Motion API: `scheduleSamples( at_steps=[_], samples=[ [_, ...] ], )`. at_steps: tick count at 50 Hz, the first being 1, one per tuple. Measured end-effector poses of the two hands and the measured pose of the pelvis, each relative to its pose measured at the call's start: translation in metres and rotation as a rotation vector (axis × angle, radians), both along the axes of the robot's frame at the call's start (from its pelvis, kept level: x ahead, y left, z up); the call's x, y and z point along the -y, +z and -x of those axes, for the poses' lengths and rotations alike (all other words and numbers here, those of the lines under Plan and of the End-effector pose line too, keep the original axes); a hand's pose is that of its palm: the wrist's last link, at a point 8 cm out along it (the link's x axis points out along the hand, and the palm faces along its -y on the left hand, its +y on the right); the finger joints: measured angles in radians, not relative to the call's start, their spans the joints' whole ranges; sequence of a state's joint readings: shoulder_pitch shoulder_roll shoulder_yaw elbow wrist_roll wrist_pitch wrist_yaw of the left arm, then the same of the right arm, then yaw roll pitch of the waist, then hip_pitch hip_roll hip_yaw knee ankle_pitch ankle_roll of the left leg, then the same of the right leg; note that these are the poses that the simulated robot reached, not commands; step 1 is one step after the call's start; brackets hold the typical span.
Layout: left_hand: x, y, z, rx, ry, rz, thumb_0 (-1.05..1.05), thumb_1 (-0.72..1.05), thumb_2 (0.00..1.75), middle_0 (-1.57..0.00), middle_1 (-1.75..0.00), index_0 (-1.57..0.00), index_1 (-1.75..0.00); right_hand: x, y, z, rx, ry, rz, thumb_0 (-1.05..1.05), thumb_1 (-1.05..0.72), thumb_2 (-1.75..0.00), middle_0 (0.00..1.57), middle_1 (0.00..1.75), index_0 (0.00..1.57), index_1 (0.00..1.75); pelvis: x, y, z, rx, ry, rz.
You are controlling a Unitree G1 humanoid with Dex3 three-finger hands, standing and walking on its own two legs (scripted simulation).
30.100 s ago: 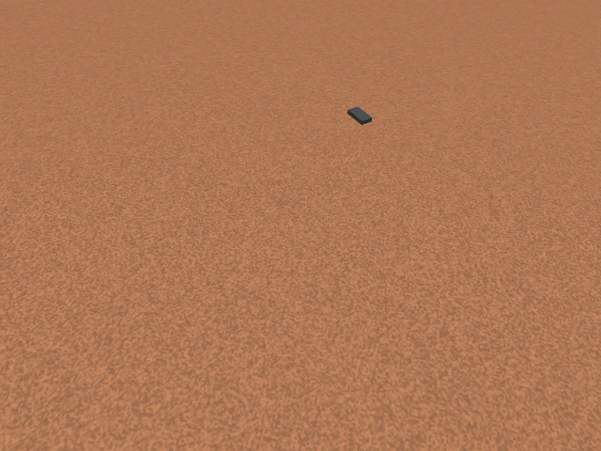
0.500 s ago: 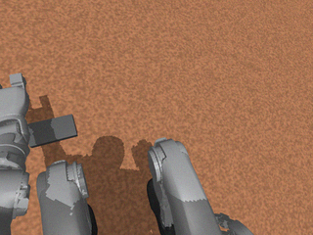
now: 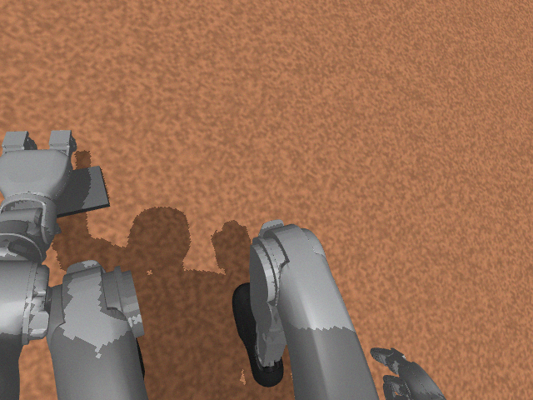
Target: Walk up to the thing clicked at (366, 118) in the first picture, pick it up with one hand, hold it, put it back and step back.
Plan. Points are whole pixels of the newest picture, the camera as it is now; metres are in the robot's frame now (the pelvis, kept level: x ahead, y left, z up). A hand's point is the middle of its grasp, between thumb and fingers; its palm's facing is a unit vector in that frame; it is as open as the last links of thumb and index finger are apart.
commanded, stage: home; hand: left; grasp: from above
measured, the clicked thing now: (62, 194) +0.48 +0.21 -0.31
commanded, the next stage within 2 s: none
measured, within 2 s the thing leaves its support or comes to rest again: neither
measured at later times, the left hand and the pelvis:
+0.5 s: hand out of the picture +0.38 +0.25 -0.02, palm faces -0.37 -0.54 -0.76, open 9.6 cm; pelvis +0.01 +0.01 +0.11, yaw +2 degrees
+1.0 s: hand out of the picture +0.26 +0.21 +0.20, palm faces +0.05 -0.95 -0.32, open 7.4 cm; pelvis +0.04 +0.00 +0.29, yaw +6 degrees
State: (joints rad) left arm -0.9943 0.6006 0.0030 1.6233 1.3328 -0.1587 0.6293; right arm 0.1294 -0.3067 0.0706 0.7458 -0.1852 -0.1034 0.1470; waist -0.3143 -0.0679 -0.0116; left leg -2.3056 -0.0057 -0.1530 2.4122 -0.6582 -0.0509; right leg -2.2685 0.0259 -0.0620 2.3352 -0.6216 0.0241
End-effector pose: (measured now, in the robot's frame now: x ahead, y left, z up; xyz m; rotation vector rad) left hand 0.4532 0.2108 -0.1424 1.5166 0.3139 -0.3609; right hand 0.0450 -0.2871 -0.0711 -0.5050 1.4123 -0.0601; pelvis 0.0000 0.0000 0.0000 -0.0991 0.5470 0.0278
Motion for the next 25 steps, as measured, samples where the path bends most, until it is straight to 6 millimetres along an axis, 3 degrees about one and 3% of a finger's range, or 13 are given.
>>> scheduleSamples(
  at_steps=[5,10,13,18,25],
  samples=[
    [-0.026,0.008,-0.026,0.115,0.148,-0.025,0.00,-0.51,1.00,-0.10,-1.00,-0.10,-1.00,-0.021,-0.014,0.015,-0.082,-0.038,-0.084,0.01,-0.91,-0.90,0.20,0.30,0.20,0.30,-0.006,-0.001,-0.007,-0.052,-0.006,0.014],
    [-0.051,0.044,-0.045,0.116,0.276,-0.049,0.00,-0.39,0.97,-0.17,-0.88,-0.15,-0.89,-0.045,-0.027,0.012,-0.084,-0.095,-0.192,0.01,-0.90,-0.89,0.20,0.30,0.20,0.30,-0.011,0.004,-0.018,-0.081,-0.007,0.020],
    [-0.064,0.072,-0.044,0.090,0.366,-0.012,0.00,-0.27,0.97,-0.20,-0.81,-0.18,-0.82,-0.057,-0.027,0.002,-0.051,-0.137,-0.242,0.01,-0.90,-0.89,0.20,0.30,0.20,0.30,-0.013,0.016,-0.022,-0.097,-0.001,0.018],
    [-0.072,0.117,-0.015,-0.002,0.430,0.097,0.00,0.00,0.96,-0.22,-0.67,-0.20,-0.69,-0.062,-0.006,-0.024,0.010,-0.149,-0.288,0.01,-0.90,-0.89,0.20,0.30,0.20,0.30,-0.014,0.051,-0.023,-0.090,0.013,0.006],
    [-0.063,0.174,0.071,-0.105,0.472,0.378,0.00,0.41,0.92,-0.22,-0.49,-0.21,-0.50,-0.039,0.058,-0.083,0.163,-0.059,-0.200,0.01,-0.90,-0.89,0.20,0.30,0.20,0.30,-0.011,0.109,-0.015,-0.058,0.028,-0.004]
  ],
)
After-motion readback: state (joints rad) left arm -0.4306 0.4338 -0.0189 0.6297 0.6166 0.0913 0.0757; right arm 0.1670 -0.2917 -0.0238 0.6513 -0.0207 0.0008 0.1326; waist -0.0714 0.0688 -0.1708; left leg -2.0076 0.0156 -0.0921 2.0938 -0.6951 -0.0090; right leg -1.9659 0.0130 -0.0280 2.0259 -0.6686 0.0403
